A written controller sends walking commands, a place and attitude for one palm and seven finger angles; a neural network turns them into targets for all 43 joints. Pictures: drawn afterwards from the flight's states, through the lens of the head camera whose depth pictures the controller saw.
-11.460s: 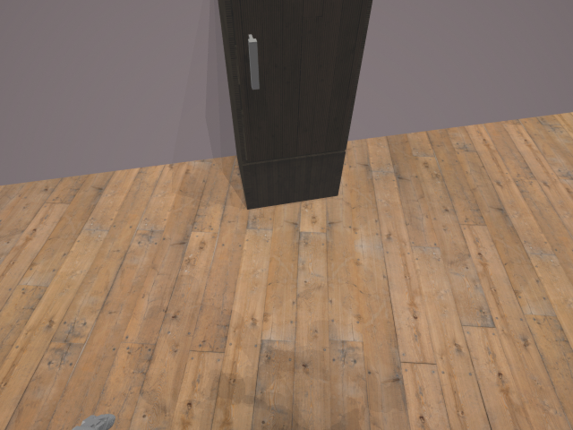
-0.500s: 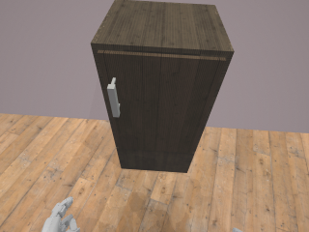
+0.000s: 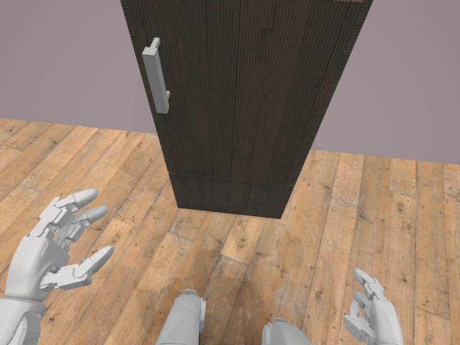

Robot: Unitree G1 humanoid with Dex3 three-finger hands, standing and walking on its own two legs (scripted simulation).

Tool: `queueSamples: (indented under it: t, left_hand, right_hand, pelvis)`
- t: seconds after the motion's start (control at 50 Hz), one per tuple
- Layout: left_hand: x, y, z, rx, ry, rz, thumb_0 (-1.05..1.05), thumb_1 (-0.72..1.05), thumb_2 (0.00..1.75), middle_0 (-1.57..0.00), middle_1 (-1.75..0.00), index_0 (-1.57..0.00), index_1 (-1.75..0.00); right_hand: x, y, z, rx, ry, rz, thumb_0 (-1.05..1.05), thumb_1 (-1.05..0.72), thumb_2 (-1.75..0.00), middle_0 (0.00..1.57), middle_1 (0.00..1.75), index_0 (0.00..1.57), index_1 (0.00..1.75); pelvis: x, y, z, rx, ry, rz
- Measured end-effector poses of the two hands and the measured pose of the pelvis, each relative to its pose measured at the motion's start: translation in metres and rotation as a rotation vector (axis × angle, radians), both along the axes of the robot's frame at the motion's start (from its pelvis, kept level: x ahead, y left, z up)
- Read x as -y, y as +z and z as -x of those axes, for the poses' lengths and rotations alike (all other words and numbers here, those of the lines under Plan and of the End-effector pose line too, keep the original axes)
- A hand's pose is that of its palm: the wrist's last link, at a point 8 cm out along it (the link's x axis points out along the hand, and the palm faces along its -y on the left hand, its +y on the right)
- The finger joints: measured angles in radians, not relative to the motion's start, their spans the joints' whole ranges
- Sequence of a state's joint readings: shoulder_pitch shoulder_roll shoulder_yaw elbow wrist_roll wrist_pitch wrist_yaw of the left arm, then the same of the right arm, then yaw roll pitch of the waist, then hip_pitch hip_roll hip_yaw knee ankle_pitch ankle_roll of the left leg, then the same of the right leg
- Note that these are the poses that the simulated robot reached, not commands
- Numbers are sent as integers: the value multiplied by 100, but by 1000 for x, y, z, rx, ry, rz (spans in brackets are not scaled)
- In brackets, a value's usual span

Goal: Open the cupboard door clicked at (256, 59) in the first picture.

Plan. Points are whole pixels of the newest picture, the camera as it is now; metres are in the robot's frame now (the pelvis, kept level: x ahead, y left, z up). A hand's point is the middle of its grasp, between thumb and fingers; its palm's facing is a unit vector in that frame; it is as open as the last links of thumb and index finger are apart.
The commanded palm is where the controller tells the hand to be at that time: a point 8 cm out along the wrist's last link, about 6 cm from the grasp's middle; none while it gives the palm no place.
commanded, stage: raise the hand with hooked fingers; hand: left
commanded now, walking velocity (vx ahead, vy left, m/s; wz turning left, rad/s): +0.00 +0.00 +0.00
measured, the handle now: (159, 77) +0.61 +0.23 +0.08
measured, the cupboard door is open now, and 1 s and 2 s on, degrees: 0 0 0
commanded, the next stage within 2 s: move the hooked fingers beside the handle in 1.48 s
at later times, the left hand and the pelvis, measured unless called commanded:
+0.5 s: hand (63, 228) +0.26 +0.28 +0.07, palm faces +0.00 -1.00 -0.05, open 12.7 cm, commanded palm +0.24 +0.34 +0.08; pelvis +0.01 +0.04 +0.02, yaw -1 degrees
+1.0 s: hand (51, 196) +0.30 +0.31 +0.09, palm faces +0.00 -1.00 -0.05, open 13.9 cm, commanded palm +0.28 +0.36 +0.09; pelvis +0.01 +0.04 +0.04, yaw -1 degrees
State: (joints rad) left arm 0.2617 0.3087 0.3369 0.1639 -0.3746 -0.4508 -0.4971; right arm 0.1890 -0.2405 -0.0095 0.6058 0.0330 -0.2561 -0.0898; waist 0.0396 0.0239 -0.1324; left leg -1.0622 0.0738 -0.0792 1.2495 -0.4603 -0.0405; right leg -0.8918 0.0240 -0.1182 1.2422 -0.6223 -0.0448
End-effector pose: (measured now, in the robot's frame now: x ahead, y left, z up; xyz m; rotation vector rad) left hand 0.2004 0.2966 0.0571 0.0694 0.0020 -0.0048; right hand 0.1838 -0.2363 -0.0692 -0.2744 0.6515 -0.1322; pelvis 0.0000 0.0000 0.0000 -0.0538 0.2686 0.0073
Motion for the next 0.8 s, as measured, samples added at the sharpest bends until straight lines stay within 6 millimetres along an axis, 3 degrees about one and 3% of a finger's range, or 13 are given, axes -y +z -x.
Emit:
queueSamples:
  t: [0.1,0.26,0.4,0.58,0.8]
  left_hand:
    - [-4,6,-21,-70,-31,20,1,26,62,-25,-71,-25,-72]
    - [-23,14,-26,-46,28,7,1,8,54,-26,-83,-26,-83]
    - [-31,9,-32,-41,-2,18,0,-9,47,-27,-93,-27,-94]
    - [-49,22,-42,-15,12,13,0,-30,38,-29,-107,-29,-107]
    - [-64,28,-58,-36,17,17,-1,-46,31,-30,-118,-30,-118]
  right_hand:
    - [-9,-3,27,-56,-62,-51,1,-90,-90,21,30,21,30]
    - [-7,4,50,-109,-96,-23,1,-90,-90,21,30,21,30]
    - [-9,18,41,-92,-76,33,1,-90,-90,21,30,20,30]
    - [-31,38,16,-28,-19,26,1,-90,-90,21,30,20,30]
    - [-44,39,11,-42,15,8,1,-90,-90,21,30,21,30]
  pelvis:
    - [-6,9,-1,-5,-18,-9]
    - [-21,17,-5,-13,-28,-11]
    - [-33,19,-6,-10,-21,-1]
    - [-42,27,-8,6,-11,12]
    - [-44,32,-9,15,-4,16]
